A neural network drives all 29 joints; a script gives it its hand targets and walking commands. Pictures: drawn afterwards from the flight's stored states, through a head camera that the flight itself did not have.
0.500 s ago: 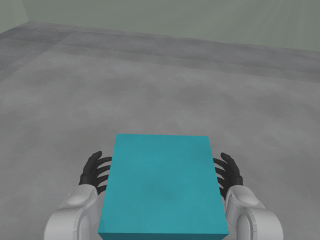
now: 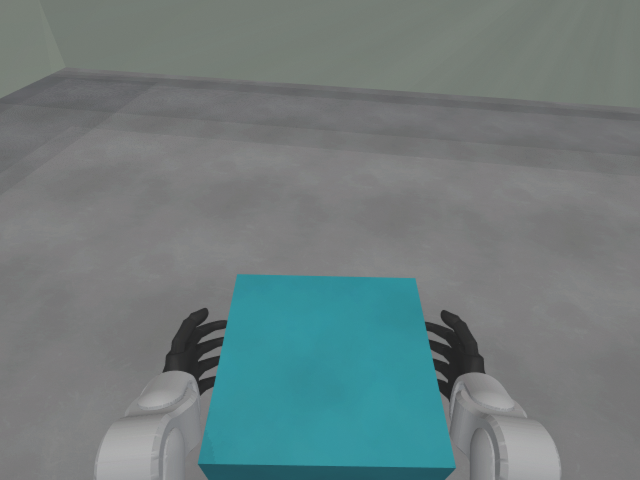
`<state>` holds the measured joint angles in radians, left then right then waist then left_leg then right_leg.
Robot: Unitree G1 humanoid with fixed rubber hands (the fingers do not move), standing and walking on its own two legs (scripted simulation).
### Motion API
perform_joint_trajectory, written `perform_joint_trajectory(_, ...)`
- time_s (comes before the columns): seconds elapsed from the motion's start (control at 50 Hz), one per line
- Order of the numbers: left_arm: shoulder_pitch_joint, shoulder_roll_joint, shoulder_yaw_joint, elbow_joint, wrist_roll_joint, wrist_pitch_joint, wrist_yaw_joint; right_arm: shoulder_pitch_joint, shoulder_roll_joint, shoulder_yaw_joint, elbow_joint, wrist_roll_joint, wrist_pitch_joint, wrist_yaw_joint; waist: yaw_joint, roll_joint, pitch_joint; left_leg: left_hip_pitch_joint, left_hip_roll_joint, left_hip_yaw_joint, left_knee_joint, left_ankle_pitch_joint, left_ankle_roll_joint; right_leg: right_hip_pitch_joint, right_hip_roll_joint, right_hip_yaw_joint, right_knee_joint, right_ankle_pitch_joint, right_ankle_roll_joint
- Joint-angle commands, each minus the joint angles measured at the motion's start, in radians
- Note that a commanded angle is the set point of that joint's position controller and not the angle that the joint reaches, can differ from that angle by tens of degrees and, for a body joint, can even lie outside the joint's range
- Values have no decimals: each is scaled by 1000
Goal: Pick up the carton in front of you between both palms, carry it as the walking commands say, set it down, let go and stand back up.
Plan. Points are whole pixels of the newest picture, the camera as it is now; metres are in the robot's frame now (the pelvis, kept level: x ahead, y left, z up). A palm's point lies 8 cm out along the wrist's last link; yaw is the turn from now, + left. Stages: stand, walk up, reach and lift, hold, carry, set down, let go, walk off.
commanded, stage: carry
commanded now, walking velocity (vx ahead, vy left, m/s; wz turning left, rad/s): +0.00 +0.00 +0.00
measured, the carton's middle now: (323, 404) +0.24 +0.00 +0.02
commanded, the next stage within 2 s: hold in 1.46 s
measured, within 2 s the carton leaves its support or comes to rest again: neither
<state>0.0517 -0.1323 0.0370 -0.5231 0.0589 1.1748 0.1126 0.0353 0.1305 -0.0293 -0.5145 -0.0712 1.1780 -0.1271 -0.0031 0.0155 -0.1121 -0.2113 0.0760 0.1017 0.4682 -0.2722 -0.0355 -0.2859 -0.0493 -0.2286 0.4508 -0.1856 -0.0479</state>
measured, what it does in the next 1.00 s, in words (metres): stands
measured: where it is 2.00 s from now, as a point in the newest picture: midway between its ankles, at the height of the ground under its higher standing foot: outside the picture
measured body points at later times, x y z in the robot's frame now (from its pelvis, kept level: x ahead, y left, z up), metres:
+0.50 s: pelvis +0.01 +0.02 +0.00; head -0.02 +0.02 +0.45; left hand +0.26 +0.16 +0.06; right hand +0.26 -0.14 +0.06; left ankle -0.02 +0.13 -0.74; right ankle +0.04 -0.09 -0.74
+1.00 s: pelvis -0.01 +0.02 +0.00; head -0.01 +0.02 +0.45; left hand +0.28 +0.17 +0.01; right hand +0.29 -0.14 +0.01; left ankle -0.02 +0.13 -0.74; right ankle +0.04 -0.09 -0.74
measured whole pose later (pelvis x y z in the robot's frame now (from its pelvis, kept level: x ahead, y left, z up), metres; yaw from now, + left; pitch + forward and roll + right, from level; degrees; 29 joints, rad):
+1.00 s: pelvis -0.01 +0.02 +0.00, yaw +0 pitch +2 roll +0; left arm -0.17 -0.13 0.15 0.16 0.23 0.68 0.02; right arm -0.18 0.14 -0.15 0.18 -0.23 0.68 -0.04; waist 0.00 0.00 -0.05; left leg -0.26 0.05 0.12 0.50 -0.27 0.00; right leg -0.33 -0.08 -0.21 0.48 -0.17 -0.03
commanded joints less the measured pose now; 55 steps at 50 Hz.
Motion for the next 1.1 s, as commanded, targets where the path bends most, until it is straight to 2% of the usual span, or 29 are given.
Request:
perform_joint_trajectory(0.0, -394, -690, -601, -95, -267, 25, -89, -357, 696, 590, -48, 266, 28, 101, 8, 0, -144, -1, 91, -52, -36, 315, 32, 136, -142, 145, -9, 336, 15)
perform_joint_trajectory(0.02, -396, -685, -592, -99, -258, 35, -83, -354, 717, 586, -53, 269, 28, 98, 2, 43, -157, -12, 98, -37, -4, 378, 22, 161, -137, 115, 5, 386, 28)
perform_joint_trajectory(0.08, -408, -693, -608, -60, -251, 48, -79, -321, 685, 554, 9, 264, 47, 101, 6, 62, -183, 9, 92, -39, -16, 385, 25, 157, -124, 121, 38, 320, 28)
perform_joint_trajectory(0.16, -422, -743, -607, -40, -277, 48, -89, -375, 711, 560, -45, 280, 38, 108, 7, 35, -136, -33, 96, -64, -14, 463, 39, 137, -121, 116, 44, 316, 38)
perform_joint_trajectory(0.18, -426, -713, -614, -51, -252, 41, -95, -367, 733, 571, 8, 266, 44, 116, 4, -8, -155, -6, 101, -66, -22, 396, 31, 127, -106, 104, 42, 291, 41)
perform_joint_trajectory(0.22, -430, -754, -626, -78, -262, 27, -110, -365, 766, 593, -1, 278, 23, 126, 7, -5, -182, 14, 98, -59, -10, 359, 37, 131, -124, 121, 27, 253, 35)
perform_joint_trajectory(0.3, -408, -713, -580, 35, -200, -10, -141, -406, 750, 595, 38, 246, -8, 155, 1, -70, -118, -36, 97, -77, -48, 246, 49, 118, -124, 126, -13, 174, 47)
perform_joint_trajectory(0.34, -460, -731, -604, 31, -219, -46, -157, -458, 718, 591, 29, 228, -43, 164, 9, 17, -123, -52, 79, -64, -53, 183, 54, 133, -130, 152, -16, 169, 33)
perform_joint_trajectory(0.36, -486, -713, -603, 64, -218, -60, -158, -425, 726, 569, 106, 211, -59, 168, 5, 25, -128, -28, 79, -62, -75, 176, 45, 97, -138, 139, -15, 153, 26)
perform_joint_trajectory(0.38, -452, -717, -596, 66, -203, -74, -161, -455, 726, 568, 65, 225, -81, 177, 11, 17, -127, -20, 79, -71, -78, 209, 50, 97, -127, 147, -12, 129, 23)
perform_joint_trajectory(0.4, -477, -683, -568, 100, -177, -88, -164, -428, 725, 549, 143, 209, -89, 185, 2, -28, -150, -31, 77, -69, -60, 209, 47, 125, -128, 133, -26, 121, 32)
perform_joint_trajectory(0.42, -458, -688, -568, 127, -172, -98, -174, -424, 686, 541, 116, 184, -104, 188, 9, 23, -128, -56, 72, -61, -56, 166, 53, 124, -131, 143, -44, 113, 36)
perform_joint_trajectory(0.44, -431, -693, -543, 163, -144, -111, -176, -448, 724, 525, 171, 183, -119, 196, 8, 6, -131, -26, 72, -67, -67, 180, 55, 102, -131, 146, -32, 132, 30)
perform_joint_trajectory(0.46, -478, -684, -568, 126, -159, -138, -177, -435, 726, 539, 191, 176, -142, 200, 7, -34, -131, -21, 82, -66, -69, 163, 59, 84, -130, 136, -25, 109, 32)
perform_joint_trajectory(0.5, -497, -712, -582, 131, -160, -172, -190, -457, 727, 540, 178, 171, -177, 207, 11, -18, -181, -7, 80, -63, -44, 161, 62, 111, -123, 136, -40, 84, 27)
perform_joint_trajectory(0.52, -494, -710, -574, 170, -185, -187, -200, -433, 733, 526, 211, 171, -187, 211, 13, -68, -191, -19, 79, -78, -59, 158, 62, 135, -133, 130, -25, 111, 28)
perform_joint_trajectory(0.54, -492, -671, -531, 195, -142, -200, -205, -455, 724, 505, 233, 149, -203, 217, 5, -8, -127, -24, 86, -74, -60, 133, 65, 80, -137, 149, -52, 134, 37)
perform_joint_trajectory(0.56, -472, -691, -520, 256, -130, -214, -209, -429, 700, 484, 279, 130, -216, 216, 9, -3, -138, -39, 72, -71, -64, 113, 67, 118, -140, 151, -61, 91, 32)
perform_joint_trajectory(0.6, -455, -662, -454, 334, -67, -261, -213, -484, 669, 456, 315, 103, -263, 229, 7, -4, -136, -37, 81, -77, -87, 95, 64, 93, -130, 152, -35, 61, 28)
perform_joint_trajectory(0.66, -544, -689, -486, 347, -86, -333, -225, -491, 718, 438, 400, 105, -330, 238, 11, -45, -100, -69, 79, -87, -87, 67, 59, 62, -129, 163, -58, 15, 35)
perform_joint_trajectory(0.72, -544, -728, -439, 471, -54, -393, -248, -532, 734, 424, 457, 80, -397, 251, 4, -2, -167, -52, 73, -88, -68, 85, 67, 124, -138, 155, -41, 33, 29)
perform_joint_trajectory(0.76, -588, -708, -407, 496, -38, -440, -262, -564, 737, 388, 543, 57, -435, 264, 6, -58, -148, -56, 79, -80, -74, 77, 65, 115, -124, 140, -49, 60, 42)
perform_joint_trajectory(0.82, -618, -731, -391, 569, -22, -509, -276, -612, 758, 379, 585, 51, -511, 280, 4, 6, -149, -21, 67, -72, -79, 89, 66, 73, -133, 170, -57, -24, 21)
perform_joint_trajectory(0.86, -605, -759, -351, 641, 2, -536, -290, -646, 788, 373, 598, 53, -548, 293, 5, -1, -150, -33, 75, -58, -73, 59, 62, 65, -144, 176, -89, -8, 26)
perform_joint_trajectory(0.92, -694, -821, -444, 569, -59, -568, -297, -623, 828, 396, 650, 50, -555, 304, 7, -46, -195, -44, 75, -79, -65, 114, 55, 115, -119, 143, -23, 118, 32)
perform_joint_trajectory(0.96, -649, -829, -459, 567, -56, -559, -295, -624, 856, 433, 619, 82, -555, 308, 7, 9, -222, -32, 76, -77, -41, 123, 59, 147, -133, 148, -31, 139, 29)
perform_joint_trajectory(1.04, -593, -833, -485, 541, -85, -510, -302, -583, 857, 477, 539, 97, -519, 307, 6, -10, -252, 1, 87, -86, -20, 202, 67, 148, -128, 150, -14, 178, 27)
perform_joint_trajectory(1.06, -593, -846, -498, 507, -94, -501, -294, -559, 864, 482, 531, 98, -500, 302, 1, -62, -252, 12, 83, -85, -25, 219, 72, 128, -135, 132, 2, 174, 21)
perform_joint_trajectory(1.08, -607, -828, -500, 453, -87, -499, -294, -556, 838, 483, 522, 86, -484, 297, 0, -39, -271, 5, 80, -85, -21, 269, 73, 154, -134, 139, -1, 186, 20)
